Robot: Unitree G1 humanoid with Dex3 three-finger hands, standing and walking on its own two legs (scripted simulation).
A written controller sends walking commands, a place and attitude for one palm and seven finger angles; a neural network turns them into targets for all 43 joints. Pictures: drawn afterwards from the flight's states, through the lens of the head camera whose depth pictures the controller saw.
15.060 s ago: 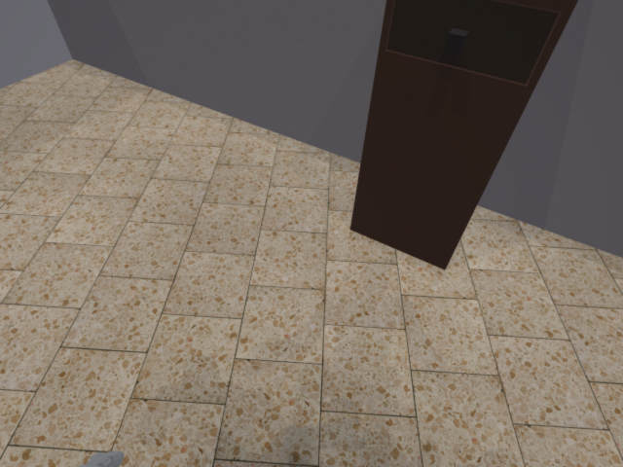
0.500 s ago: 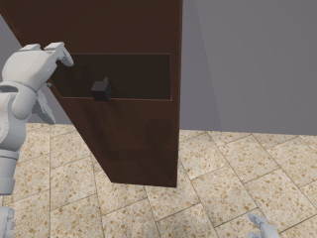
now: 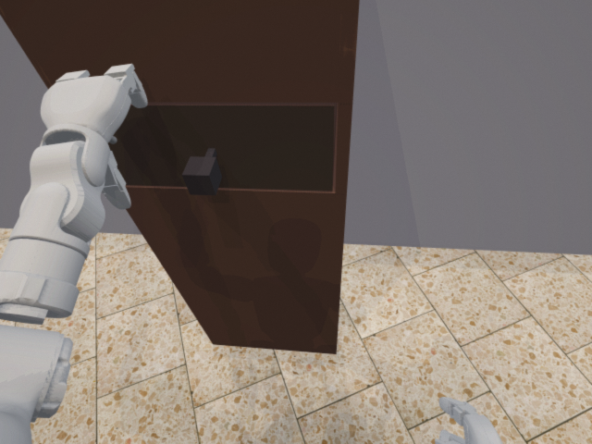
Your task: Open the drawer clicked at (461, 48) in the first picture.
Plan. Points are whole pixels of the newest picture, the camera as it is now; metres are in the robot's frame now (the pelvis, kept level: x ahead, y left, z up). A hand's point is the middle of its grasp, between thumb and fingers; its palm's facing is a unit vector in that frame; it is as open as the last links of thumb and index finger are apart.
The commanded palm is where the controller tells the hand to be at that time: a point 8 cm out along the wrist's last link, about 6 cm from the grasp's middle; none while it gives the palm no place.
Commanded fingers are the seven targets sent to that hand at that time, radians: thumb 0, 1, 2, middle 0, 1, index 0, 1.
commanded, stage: move the hooked fingers above the handle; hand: left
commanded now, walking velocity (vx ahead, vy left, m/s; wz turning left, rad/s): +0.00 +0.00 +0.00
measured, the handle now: (206, 167) +0.48 +0.18 +0.11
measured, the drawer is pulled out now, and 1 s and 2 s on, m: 0.00 0.00 0.00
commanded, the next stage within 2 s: none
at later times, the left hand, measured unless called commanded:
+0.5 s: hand (211, 134) +0.45 +0.15 +0.19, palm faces +0.13 -0.05 -0.99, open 13.5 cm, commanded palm +0.43 +0.21 +0.23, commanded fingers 0.00 -0.50 0.30 -0.30 -1.20 -0.30 -1.20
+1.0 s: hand (210, 133) +0.45 +0.15 +0.20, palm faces +0.05 +0.00 -1.00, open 13.6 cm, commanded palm +0.44 +0.22 +0.22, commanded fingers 0.00 -0.50 0.30 -0.30 -1.20 -0.30 -1.20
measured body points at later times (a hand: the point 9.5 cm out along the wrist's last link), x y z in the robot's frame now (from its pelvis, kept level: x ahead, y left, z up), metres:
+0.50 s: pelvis -0.02 +0.01 +0.00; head +0.00 -0.02 +0.45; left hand +0.44 +0.15 +0.25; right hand +0.09 -0.23 -0.14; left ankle -0.02 +0.08 -0.74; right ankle -0.03 -0.10 -0.74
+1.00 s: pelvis -0.05 -0.04 -0.01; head -0.02 -0.06 +0.44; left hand +0.44 +0.14 +0.25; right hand +0.00 -0.33 -0.13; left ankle -0.02 +0.08 -0.74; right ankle -0.03 -0.10 -0.74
